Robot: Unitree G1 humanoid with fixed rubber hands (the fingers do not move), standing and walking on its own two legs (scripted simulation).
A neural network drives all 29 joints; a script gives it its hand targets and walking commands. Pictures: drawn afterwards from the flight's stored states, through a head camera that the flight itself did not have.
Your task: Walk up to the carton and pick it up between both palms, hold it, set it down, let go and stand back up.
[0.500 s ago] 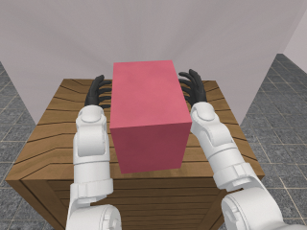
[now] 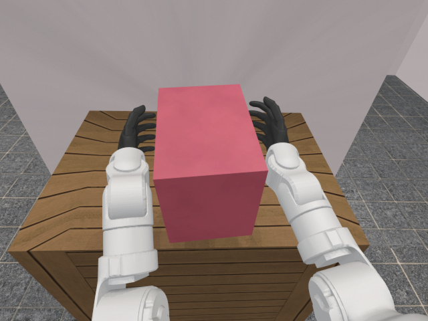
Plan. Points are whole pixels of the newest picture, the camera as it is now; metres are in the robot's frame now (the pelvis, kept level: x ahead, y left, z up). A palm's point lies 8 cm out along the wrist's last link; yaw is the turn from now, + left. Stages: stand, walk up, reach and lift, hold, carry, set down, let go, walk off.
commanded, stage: set down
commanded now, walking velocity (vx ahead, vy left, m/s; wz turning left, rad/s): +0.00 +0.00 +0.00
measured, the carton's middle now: (205, 161) +0.38 +0.00 +0.12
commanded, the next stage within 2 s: none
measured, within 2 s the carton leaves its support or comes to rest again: neither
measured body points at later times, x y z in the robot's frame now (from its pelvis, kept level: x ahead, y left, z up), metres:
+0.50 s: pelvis +0.02 -0.01 +0.00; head +0.00 +0.02 +0.45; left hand +0.40 +0.13 +0.13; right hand +0.40 -0.13 +0.15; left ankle +0.04 +0.13 -0.75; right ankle +0.00 -0.12 -0.75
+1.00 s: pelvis +0.03 -0.01 +0.00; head +0.02 +0.02 +0.45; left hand +0.42 +0.11 +0.11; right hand +0.42 -0.14 +0.14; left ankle +0.04 +0.13 -0.75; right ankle +0.00 -0.12 -0.75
